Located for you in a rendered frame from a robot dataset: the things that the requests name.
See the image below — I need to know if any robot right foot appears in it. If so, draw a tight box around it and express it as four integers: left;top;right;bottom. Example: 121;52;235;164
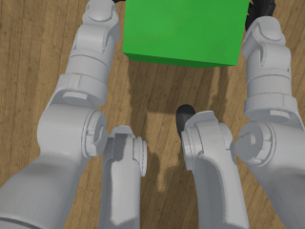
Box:
175;104;196;155

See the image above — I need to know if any right robot upper arm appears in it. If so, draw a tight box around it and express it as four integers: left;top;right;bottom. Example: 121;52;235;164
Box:
234;119;305;229

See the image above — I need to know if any robot right forearm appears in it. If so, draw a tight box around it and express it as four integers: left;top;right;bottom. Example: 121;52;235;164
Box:
241;16;305;132

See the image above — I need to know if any robot left forearm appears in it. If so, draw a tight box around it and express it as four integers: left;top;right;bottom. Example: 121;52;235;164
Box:
36;0;120;145

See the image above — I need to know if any robot left thigh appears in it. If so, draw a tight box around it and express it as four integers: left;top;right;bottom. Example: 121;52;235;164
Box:
97;133;148;229

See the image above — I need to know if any left robot upper arm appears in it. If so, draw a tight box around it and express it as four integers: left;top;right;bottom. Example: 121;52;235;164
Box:
0;102;109;229

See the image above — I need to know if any right robot hand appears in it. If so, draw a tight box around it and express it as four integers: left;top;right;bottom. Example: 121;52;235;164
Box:
245;0;276;31

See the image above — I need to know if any carton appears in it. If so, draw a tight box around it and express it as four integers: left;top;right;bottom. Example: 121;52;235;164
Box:
122;0;250;69

